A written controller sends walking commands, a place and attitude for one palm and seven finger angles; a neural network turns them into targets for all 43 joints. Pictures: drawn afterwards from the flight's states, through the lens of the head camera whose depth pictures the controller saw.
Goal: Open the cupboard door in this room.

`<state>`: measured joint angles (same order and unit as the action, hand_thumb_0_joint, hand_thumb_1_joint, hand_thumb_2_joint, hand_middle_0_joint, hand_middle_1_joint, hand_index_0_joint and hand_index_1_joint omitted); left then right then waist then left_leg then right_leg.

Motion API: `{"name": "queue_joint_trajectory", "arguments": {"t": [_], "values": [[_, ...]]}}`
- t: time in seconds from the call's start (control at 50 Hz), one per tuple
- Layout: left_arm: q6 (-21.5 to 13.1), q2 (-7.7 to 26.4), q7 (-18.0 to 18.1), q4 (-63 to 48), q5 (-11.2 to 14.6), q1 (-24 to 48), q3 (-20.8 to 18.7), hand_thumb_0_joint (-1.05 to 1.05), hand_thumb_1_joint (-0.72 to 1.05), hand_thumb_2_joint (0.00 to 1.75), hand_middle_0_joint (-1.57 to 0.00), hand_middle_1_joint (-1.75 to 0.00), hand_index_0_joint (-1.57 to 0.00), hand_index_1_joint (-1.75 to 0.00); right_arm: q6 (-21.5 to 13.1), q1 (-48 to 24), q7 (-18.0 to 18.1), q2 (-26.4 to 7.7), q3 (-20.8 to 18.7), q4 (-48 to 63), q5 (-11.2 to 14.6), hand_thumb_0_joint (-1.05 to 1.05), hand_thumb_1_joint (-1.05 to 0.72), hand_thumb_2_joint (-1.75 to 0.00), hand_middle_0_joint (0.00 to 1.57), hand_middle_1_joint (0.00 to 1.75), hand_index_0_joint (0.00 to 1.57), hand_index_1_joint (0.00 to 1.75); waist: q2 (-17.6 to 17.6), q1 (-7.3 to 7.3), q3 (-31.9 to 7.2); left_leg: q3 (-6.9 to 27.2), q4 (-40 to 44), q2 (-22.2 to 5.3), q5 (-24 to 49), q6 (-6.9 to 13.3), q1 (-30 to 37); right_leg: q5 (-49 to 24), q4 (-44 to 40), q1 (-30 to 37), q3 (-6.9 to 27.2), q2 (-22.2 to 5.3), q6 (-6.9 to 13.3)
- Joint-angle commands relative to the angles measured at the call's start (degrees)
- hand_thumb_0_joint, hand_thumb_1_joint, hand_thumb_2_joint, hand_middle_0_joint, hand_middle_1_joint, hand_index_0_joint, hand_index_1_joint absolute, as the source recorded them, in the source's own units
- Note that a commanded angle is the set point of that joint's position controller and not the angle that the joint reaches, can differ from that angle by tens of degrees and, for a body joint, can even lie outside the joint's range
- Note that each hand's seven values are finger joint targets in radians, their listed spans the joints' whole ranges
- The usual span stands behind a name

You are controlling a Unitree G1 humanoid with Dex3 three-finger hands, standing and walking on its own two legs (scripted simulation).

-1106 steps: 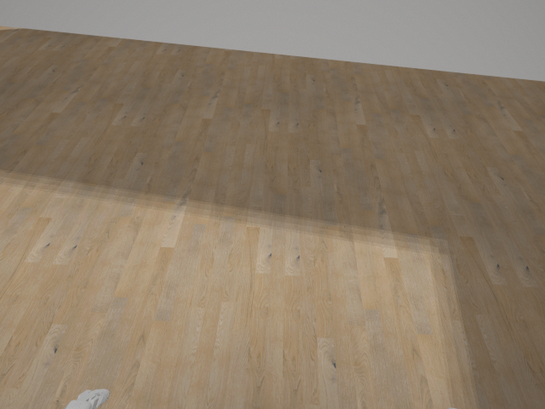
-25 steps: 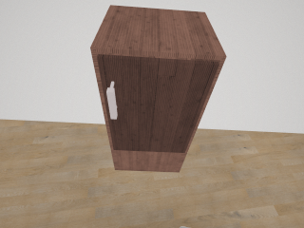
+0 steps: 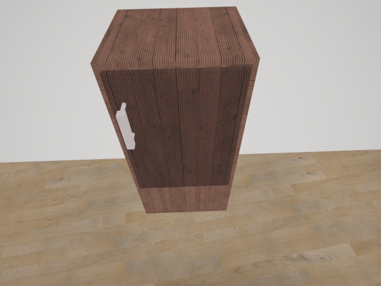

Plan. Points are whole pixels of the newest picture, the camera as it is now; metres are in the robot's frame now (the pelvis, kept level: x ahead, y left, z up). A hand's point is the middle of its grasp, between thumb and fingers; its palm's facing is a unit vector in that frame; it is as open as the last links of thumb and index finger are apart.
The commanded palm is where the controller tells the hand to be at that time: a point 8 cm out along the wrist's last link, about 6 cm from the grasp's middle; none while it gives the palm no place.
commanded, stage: come to a stop and stand still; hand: left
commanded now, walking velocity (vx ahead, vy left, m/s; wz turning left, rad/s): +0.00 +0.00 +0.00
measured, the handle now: (127, 126) +0.57 +0.21 -0.03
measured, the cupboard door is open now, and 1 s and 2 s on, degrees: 0 0 0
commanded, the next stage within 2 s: look again from close up in 0.56 s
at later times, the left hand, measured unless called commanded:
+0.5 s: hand out of the picture +0.01 +0.13 -0.17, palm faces +0.02 -0.99 -0.17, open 7.4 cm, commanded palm none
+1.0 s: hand out of the picture +0.03 +0.15 -0.17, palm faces +0.02 -0.98 -0.20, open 7.4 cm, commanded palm none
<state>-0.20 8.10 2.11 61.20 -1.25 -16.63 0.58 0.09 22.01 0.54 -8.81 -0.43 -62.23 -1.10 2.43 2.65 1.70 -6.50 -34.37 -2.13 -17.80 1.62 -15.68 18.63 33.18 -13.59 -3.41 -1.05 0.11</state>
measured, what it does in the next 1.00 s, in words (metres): stands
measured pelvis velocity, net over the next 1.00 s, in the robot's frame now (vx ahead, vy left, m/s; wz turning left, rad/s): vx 0.03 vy -0.02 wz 0.00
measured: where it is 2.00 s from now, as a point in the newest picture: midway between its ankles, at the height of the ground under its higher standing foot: outside the picture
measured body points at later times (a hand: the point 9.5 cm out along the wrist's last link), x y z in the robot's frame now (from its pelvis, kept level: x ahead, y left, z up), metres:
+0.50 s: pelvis +0.02 -0.03 +0.01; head +0.03 -0.03 +0.46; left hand +0.01 +0.18 -0.15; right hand +0.03 -0.25 -0.15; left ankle +0.01 +0.10 -0.73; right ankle -0.01 -0.12 -0.73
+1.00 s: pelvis +0.03 -0.02 +0.01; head +0.04 -0.02 +0.46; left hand +0.03 +0.20 -0.15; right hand +0.03 -0.24 -0.15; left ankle +0.01 +0.10 -0.73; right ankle -0.01 -0.12 -0.73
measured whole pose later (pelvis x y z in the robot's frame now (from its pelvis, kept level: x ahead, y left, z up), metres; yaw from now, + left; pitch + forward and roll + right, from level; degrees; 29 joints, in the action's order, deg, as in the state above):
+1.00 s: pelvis +0.03 -0.02 +0.01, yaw +0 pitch -1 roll +0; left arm -1.1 9.1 1.8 63.2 -1.2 -16.3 0.1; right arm -1.0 15.7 1.7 -8.0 0.5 -65.7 -0.5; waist -0.5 -0.2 1.6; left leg -6.0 -25.7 -2.6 -15.3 -0.7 -9.4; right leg 17.5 26.0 -7.9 -4.0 0.2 1.8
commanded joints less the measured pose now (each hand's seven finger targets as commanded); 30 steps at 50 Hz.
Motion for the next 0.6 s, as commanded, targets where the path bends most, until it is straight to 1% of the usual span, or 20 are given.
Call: {"name": "queue_joint_trajectory", "arguments": {"t": [0.0, 0.04, 0.06, 0.08, 0.12, 0.14, 0.18, 0.2, 0.22, 0.26, 0.28, 0.34, 0.36, 0.38, 0.4, 0.44, 0.46, 0.52, 0.54, 0.58], "values": [[-1.8, 5.5, 0.2, -1.5, 0.5, -3.0, -0.6, 0.0, 0.9, 0.9, -0.2, -0.3, -0.2, -0.3, -1.5, 0.4, 0.4, -3.5, 0.3, 2.5, 0.0, 0.0, -0.9, -0.9, 0.2, 0.3, 0.2, 0.3, -4.1, -1.65, 3.7, 6.0, 8.9, -3.4, 2.5, 0.7, -1.1, -0.6, -9.3, -2.5, 6.6, -4.5, 3.3], [-1.9, 5.7, 0.2, -1.3, 0.6, -3.0, -0.6, 0.0, 0.9, 0.9, -0.2, -0.3, -0.2, -0.3, -1.3, 0.3, 0.4, -3.4, 0.4, 1.9, 0.1, 0.0, -0.9, -0.9, 0.2, 0.3, 0.2, 0.3, -6.1, -1.52, 4.0, 5.1, 8.7, -3.2, 2.8, 0.4, 0.4, -0.6, -10.9, -3.3, 7.3, -5.1, 3.2], [-2.0, 5.5, 0.3, -1.1, 0.5, -3.1, -0.5, 0.0, 0.9, 0.9, -0.2, -0.3, -0.2, -0.3, -1.3, 0.0, 0.5, -3.0, 0.5, 1.6, 0.1, 0.0, -0.9, -0.9, 0.2, 0.3, 0.2, 0.3, -6.2, -1.5, 5.3, 4.9, 9.1, -3.1, 3.5, 0.2, 1.1, -1.9, -11.4, -4.2, 7.4, -5.2, 3.2], [-2.0, 5.5, 0.2, -1.0, 0.5, -3.2, -0.5, 0.0, 0.9, 0.9, -0.2, -0.3, -0.2, -0.3, -1.4, 0.1, 0.5, -3.1, 0.4, 1.4, 0.1, 0.0, -0.9, -0.9, 0.2, 0.3, 0.2, 0.3, -5.4, -1.34, 4.6, 5.0, 9.2, -3.1, 4.6, 0.2, 2.0, -3.2, -11.3, -4.0, 7.4, -5.2, 3.1], [-2.1, 5.8, 0.3, -0.9, 0.5, -3.5, -0.6, 0.0, 0.9, 0.9, -0.2, -0.3, -0.2, -0.3, -1.5, -0.3, 0.6, -3.4, 0.5, 0.9, 0.2, 0.0, -0.9, -0.9, 0.2, 0.3, 0.2, 0.3, -4.8, -1.48, 3.0, 5.0, 9.6, -3.5, 6.3, 0.1, 3.1, -6.2, -10.9, -2.4, 7.2, -5.1, 2.9], [-2.1, 5.8, 0.3, -0.9, 0.5, -3.7, -0.7, 0.0, 0.9, 0.9, -0.2, -0.3, -0.2, -0.3, -1.6, -0.7, 0.6, -3.5, 0.4, 0.8, 0.2, 0.0, -0.9, -0.9, 0.2, 0.3, 0.2, 0.3, -4.9, -1.7, 2.9, 4.8, 9.6, -3.6, 6.1, 0.1, 3.1, -6.2, -11.2, -2.1, 7.1, -5.1, 2.8], [-2.2, 5.7, 0.3, -0.5, 0.4, -4.1, -0.7, 0.0, 0.9, 0.9, -0.2, -0.3, -0.2, -0.3, -1.7, -1.4, 0.8, -3.5, 0.5, 0.2, 0.3, 0.0, -0.9, -0.9, 0.2, 0.3, 0.2, 0.3, -4.0, -1.78, 2.6, 4.9, 10.0, -3.8, 7.9, 0.1, 4.0, -9.4, -11.0, -1.6, 6.9, -5.2, 2.6], [-2.2, 5.9, 0.3, -0.4, 0.4, -4.2, -0.8, 0.0, 0.9, 0.9, -0.2, -0.3, -0.2, -0.3, -1.7, -1.6, 0.8, -3.5, 0.4, 0.0, 0.3, 0.0, -0.9, -0.9, 0.2, 0.3, 0.2, 0.3, -4.7, -1.87, 2.3, 4.8, 10.0, -3.9, 8.5, 0.0, 4.2, -11.0, -11.0, -0.9, 6.8, -5.3, 2.6], [-2.3, 5.9, 0.3, -0.1, 0.4, -4.5, -0.8, 0.0, 0.9, 0.9, -0.2, -0.3, -0.2, -0.3, -1.8, -1.9, 0.9, -3.7, 0.4, -0.1, 0.3, 0.0, -0.9, -0.9, 0.2, 0.3, 0.2, 0.3, -4.5, -1.95, 1.5, 4.7, 10.0, -3.9, 9.1, -0.1, 4.8, -12.4, -10.9, -0.3, 6.7, -5.5, 2.5], [-2.3, 5.7, 0.3, 0.1, 0.3, -4.8, -0.8, 0.0, 0.9, 0.9, -0.2, -0.3, -0.2, -0.3, -1.7, -2.5, 0.9, -3.5, 0.4, -0.3, 0.4, 0.0, -0.9, -0.9, 0.2, 0.3, 0.2, 0.3, -5.0, -2.03, 2.2, 4.7, 10.3, -4.0, 8.8, -0.1, 4.9, -12.9, -11.3, -0.4, 6.7, -5.4, 2.5], [-2.3, 5.8, 0.3, 0.2, 0.3, -4.7, -0.9, 0.0, 0.9, 0.9, -0.2, -0.3, -0.2, -0.3, -1.8, -2.6, 0.9, -3.7, 0.4, -0.4, 0.4, 0.0, -0.9, -0.9, 0.2, 0.3, 0.2, 0.3, -3.8, -2.06, 2.0, 4.6, 10.3, -4.0, 9.7, -0.2, 4.9, -14.3, -11.3, 0.0, 6.8, -5.6, 2.5], [-2.3, 6.2, 0.2, 0.5, 0.3, -4.9, -1.0, 0.0, 0.9, 0.9, -0.2, -0.3, -0.2, -0.3, -1.8, -3.2, 1.1, -3.9, 0.4, -0.6, 0.4, 0.0, -0.9, -0.9, 0.2, 0.3, 0.2, 0.3, -3.6, -2.27, 0.7, 4.4, 10.3, -4.2, 10.7, -0.3, 5.4, -16.9, -11.1, 1.5, 6.6, -5.7, 2.5], [-2.3, 6.0, 0.2, 0.6, 0.2, -5.2, -1.0, 0.0, 0.9, 0.9, -0.2, -0.3, -0.2, -0.3, -1.8, -3.6, 1.1, -3.6, 0.3, -0.7, 0.5, 0.0, -0.9, -0.9, 0.2, 0.3, 0.2, 0.3, -3.9, -2.35, 1.3, 4.4, 10.5, -4.2, 10.6, -0.3, 5.8, -17.2, -11.3, 1.2, 6.4, -5.6, 2.5], [-2.3, 6.1, 0.2, 0.6, 0.2, -5.1, -1.1, 0.0, 0.9, 0.9, -0.2, -0.3, -0.2, -0.3, -1.8, -3.7, 1.2, -4.0, 0.4, -0.7, 0.5, 0.0, -0.9, -0.9, 0.2, 0.3, 0.2, 0.3, -2.9, -2.32, 1.0, 4.4, 10.3, -4.2, 11.0, -0.4, 5.6, -17.8, -11.4, 1.7, 6.6, -5.7, 2.4], [-2.3, 6.3, 0.2, 0.6, 0.3, -5.0, -1.2, 0.0, 0.9, 0.9, -0.2, -0.3, -0.2, -0.3, -1.8, -3.6, 1.2, -3.9, 0.3, -0.8, 0.4, 0.0, -0.9, -0.9, 0.2, 0.3, 0.2, 0.3, -3.5, -2.35, 0.6, 4.4, 10.4, -4.2, 11.1, -0.4, 5.6, -18.0, -11.3, 2.2, 6.4, -5.7, 2.5], [-2.1, 6.3, 0.2, 0.9, 0.3, -4.8, -1.1, 0.0, 0.9, 0.9, -0.2, -0.3, -0.2, -0.3, -1.7, -4.1, 1.2, -4.0, 0.3, -0.9, 0.4, 0.0, -0.9, -0.9, 0.2, 0.3, 0.2, 0.3, -3.2, -2.33, 1.4, 4.3, 10.7, -4.3, 10.2, -0.5, 5.6, -16.6, -11.6, 1.5, 6.5, -5.7, 2.6], [-2.1, 6.2, 0.2, 0.9, 0.2, -4.9, -1.1, 0.0, 0.9, 0.9, -0.2, -0.3, -0.2, -0.3, -1.8, -4.2, 1.2, -3.9, 0.3, -1.0, 0.5, 0.0, -0.9, -0.9, 0.2, 0.3, 0.2, 0.3, -3.4, -2.5, 1.8, 4.5, 11.0, -4.4, 10.8, -0.4, 5.8, -17.0, -11.8, 1.5, 6.2, -5.6, 2.4], [-2.1, 6.5, 0.1, 0.9, 0.3, -4.7, -1.3, 0.0, 0.9, 0.9, -0.2, -0.3, -0.2, -0.3, -1.8, -4.1, 1.3, -4.3, 0.3, -1.1, 0.4, 0.0, -0.9, -0.9, 0.2, 0.3, 0.2, 0.3, -2.5, -2.49, 0.7, 4.5, 10.7, -4.5, 11.7, -0.5, 6.0, -18.4, -11.6, 2.6, 6.2, -5.7, 2.5], [-2.1, 6.4, 0.1, 1.0, 0.3, -4.8, -1.2, 0.0, 0.9, 0.9, -0.2, -0.3, -0.2, -0.3, -1.8, -4.4, 1.3, -4.3, 0.3, -1.2, 0.4, 0.0, -0.9, -0.9, 0.2, 0.3, 0.2, 0.3, -3.0, -2.58, 1.0, 4.5, 10.9, -4.5, 11.4, -0.5, 6.0, -17.8, -11.8, 2.3, 6.2, -5.6, 2.5], [-2.0, 6.4, 0.1, 0.9, 0.2, -4.6, -1.3, 0.0, 0.9, 0.9, -0.2, -0.3, -0.2, -0.3, -1.9, -4.2, 1.4, -4.3, 0.3, -1.3, 0.4, 0.0, -0.9, -0.9, 0.2, 0.3, 0.2, 0.3, -2.7, -2.64, 1.2, 4.6, 11.1, -4.6, 12.2, -0.4, 5.9, -18.3, -11.6, 2.7, 5.8, -5.5, 2.4]]}}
